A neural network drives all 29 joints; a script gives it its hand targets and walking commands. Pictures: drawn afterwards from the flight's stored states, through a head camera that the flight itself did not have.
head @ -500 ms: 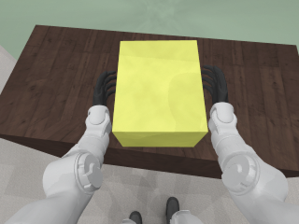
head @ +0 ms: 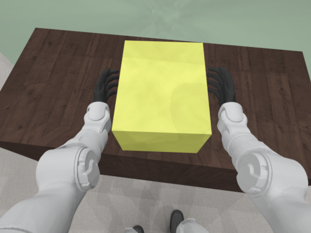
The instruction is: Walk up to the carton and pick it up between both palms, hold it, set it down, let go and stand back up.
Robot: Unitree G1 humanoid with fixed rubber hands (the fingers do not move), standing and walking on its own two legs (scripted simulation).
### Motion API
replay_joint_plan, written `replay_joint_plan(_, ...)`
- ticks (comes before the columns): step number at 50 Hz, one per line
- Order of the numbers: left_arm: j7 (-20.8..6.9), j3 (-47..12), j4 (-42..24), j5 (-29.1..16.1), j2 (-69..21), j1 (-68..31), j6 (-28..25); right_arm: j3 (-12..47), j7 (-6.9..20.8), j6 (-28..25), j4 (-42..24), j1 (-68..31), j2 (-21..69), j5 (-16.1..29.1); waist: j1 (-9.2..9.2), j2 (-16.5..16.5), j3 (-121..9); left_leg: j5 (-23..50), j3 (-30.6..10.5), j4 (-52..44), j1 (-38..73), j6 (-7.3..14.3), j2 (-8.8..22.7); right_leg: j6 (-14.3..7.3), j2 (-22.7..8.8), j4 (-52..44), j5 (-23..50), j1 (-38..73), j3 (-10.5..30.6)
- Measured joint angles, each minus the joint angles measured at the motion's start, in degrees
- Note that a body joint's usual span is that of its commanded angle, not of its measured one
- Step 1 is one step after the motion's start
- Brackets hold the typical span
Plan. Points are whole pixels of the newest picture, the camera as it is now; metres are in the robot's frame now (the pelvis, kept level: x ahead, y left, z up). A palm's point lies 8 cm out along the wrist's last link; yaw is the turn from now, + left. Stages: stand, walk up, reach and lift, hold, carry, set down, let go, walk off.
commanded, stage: set down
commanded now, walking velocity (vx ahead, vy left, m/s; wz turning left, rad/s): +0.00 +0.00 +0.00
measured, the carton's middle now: (161, 98) +0.49 -0.01 -0.06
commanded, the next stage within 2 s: none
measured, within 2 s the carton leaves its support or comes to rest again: neither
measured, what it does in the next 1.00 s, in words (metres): stands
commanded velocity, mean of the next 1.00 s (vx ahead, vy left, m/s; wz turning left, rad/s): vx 0.00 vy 0.00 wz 0.00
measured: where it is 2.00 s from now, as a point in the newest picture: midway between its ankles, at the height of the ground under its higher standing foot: outside the picture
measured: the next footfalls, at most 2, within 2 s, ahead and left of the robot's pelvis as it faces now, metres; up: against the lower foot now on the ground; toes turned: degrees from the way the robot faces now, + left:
none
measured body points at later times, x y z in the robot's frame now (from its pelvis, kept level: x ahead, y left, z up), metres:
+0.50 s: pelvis -0.01 +0.00 -0.02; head +0.12 +0.00 +0.41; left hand +0.49 +0.20 +0.03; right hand +0.47 -0.26 +0.05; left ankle -0.04 +0.11 -0.71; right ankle +0.03 -0.09 -0.71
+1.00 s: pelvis -0.02 -0.01 +0.00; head +0.10 +0.00 +0.43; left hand +0.49 +0.18 +0.08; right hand +0.48 -0.24 +0.10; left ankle -0.04 +0.11 -0.71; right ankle +0.03 -0.09 -0.71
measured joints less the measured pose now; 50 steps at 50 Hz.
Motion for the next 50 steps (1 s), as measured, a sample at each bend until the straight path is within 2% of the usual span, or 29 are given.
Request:
replay_joint_plan(6,-0.22,-6.49,2.47,-6.49,0.57,-2.13,0.83,6.88,0.15,0.86,4.00,-1.90,-1.95,6.76,0.33,0.15,-1.55,-0.73,-0.01,1.98,-2.21,0.01,0.16,0.11,0.05,1.38,-0.35,-1.96,-0.01)
replay_joint_plan(14,-0.34,-17.98,6.19,-18.26,3.08,-7.60,1.48,17.16,0.26,3.16,6.54,-4.46,-6.01,20.18,0.59,-0.48,-3.41,-1.69,0.41,4.71,-4.67,0.01,0.38,0.20,0.12,3.78,-0.89,-4.51,0.42)
replay_joint_plan(21,-1.12,-27.10,10.92,-27.36,5.56,-10.30,2.88,27.00,3.32,6.49,8.89,-8.01,-12.83,32.40,1.53,-0.41,-4.67,-2.95,1.06,7.42,-6.45,0.15,0.79,0.16,0.40,6.28,-1.69,-6.56,1.05)
replay_joint_plan(26,-1.98,-31.38,9.55,-32.45,6.65,-9.92,4.31,32.52,5.84,8.87,7.02,-9.82,-16.76,38.25,2.37,-0.19,-4.78,-3.14,1.24,8.36,-7.82,0.10,0.87,0.08,0.42,7.41,-1.89,-8.12,1.24)
replay_joint_plan(30,-2.34,-32.59,5.13,-34.24,7.16,-9.41,5.77,34.66,7.14,10.45,3.86,-9.34,-17.72,40.50,2.57,-0.43,-5.02,-2.65,0.94,8.05,-8.71,-0.21,0.79,-0.14,0.32,7.45,-1.74,-9.05,0.95)
replay_joint_plan(33,-2.69,-32.25,2.36,-33.89,7.06,-9.59,6.91,35.35,7.25,11.21,1.41,-8.09,-17.13,40.92,2.47,-0.82,-5.32,-2.09,0.57,7.33,-8.89,-0.48,0.71,-0.31,0.24,7.06,-1.53,-9.21,0.60)
replay_joint_plan(43,-3.11,-28.08,-0.93,-29.02,6.59,-9.20,9.96,33.30,3.75,12.35,-2.91,-5.86,-13.24,38.04,1.73,-1.72,-4.39,0.79,-0.11,2.12,-4.74,-0.89,0.29,-0.38,0.12,2.72,0.46,-5.08,0.06)
replay_joint_plan(50,-2.32,-29.50,-0.77,-29.13,7.29,-10.17,11.91,32.17,2.74,15.10,-1.49,-9.14,-14.56,37.83,1.94,-1.48,-3.52,1.86,0.01,0.02,-1.25,-0.77,0.39,-0.68,0.45,-0.31,2.00,-1.18,0.18)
